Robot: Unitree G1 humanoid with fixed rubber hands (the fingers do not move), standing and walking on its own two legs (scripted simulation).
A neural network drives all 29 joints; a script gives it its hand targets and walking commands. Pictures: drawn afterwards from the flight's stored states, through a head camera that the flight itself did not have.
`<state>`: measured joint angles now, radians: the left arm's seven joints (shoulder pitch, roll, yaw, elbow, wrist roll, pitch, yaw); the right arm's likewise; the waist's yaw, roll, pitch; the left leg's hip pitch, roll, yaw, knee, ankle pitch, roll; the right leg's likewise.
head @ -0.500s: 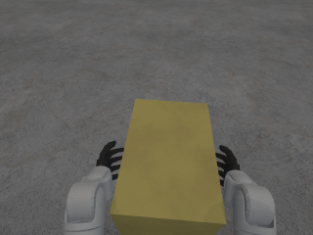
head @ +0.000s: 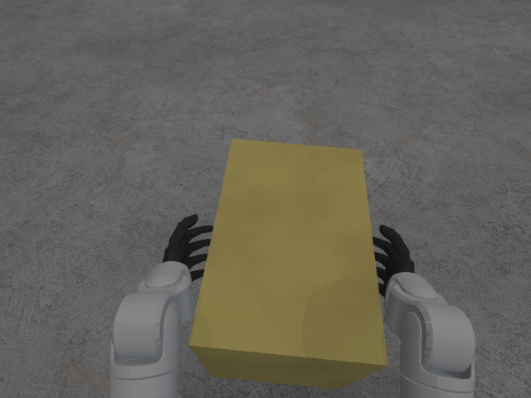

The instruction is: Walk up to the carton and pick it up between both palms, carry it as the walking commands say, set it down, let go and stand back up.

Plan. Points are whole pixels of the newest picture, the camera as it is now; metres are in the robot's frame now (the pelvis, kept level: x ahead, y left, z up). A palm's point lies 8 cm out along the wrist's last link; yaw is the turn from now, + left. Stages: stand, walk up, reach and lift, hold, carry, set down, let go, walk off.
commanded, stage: carry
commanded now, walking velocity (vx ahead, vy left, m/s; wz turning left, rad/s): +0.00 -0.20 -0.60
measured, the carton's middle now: (285, 265) +0.30 -0.01 +0.03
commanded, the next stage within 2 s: none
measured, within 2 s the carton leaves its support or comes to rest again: neither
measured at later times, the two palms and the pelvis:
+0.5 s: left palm (340, 289) +0.22 -0.07 +0.12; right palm out of the picture +0.15 -0.35 +0.11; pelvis -0.05 -0.16 +0.01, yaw -13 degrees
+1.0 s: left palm (432, 371) +0.13 -0.14 +0.13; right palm out of the picture +0.08 -0.43 +0.13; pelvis -0.12 -0.24 +0.03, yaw -11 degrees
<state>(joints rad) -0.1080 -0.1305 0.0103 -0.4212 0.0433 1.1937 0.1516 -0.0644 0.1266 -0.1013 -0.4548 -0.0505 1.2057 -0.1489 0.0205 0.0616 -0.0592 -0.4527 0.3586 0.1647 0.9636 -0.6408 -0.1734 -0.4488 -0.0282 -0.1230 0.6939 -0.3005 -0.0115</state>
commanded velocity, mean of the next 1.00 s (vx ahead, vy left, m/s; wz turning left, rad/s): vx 0.00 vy -0.03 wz -0.08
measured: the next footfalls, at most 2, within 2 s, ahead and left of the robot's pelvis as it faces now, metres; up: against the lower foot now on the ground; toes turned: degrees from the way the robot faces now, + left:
left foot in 0.24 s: +0.03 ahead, +0.02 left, +0.00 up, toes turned +3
right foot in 0.50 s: -0.01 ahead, -0.29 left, +0.00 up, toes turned -17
